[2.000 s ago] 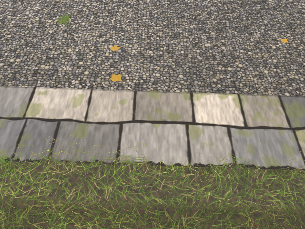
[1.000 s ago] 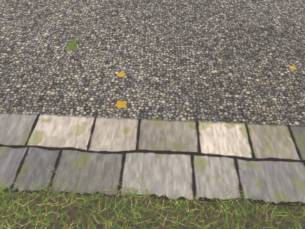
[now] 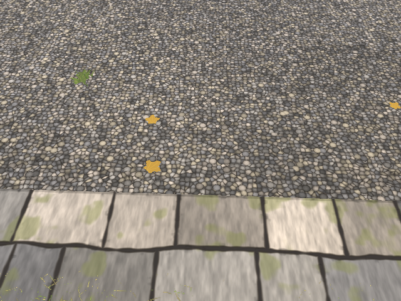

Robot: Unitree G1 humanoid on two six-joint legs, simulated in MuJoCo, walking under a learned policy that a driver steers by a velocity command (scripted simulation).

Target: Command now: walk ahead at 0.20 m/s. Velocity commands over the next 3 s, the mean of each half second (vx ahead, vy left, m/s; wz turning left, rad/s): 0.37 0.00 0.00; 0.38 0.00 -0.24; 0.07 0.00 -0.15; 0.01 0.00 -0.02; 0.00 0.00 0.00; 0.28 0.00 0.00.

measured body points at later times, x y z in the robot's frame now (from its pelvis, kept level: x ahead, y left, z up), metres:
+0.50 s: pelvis +0.19 -0.04 +0.01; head +0.21 -0.05 +0.46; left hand +0.13 +0.20 -0.14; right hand +0.37 -0.29 -0.11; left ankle +0.37 +0.12 -0.68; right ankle +0.09 -0.12 -0.73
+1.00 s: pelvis +0.45 +0.01 +0.01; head +0.48 +0.00 +0.46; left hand +0.61 +0.25 -0.12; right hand +0.45 -0.26 -0.13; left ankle +0.46 +0.09 -0.73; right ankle +0.55 -0.16 -0.67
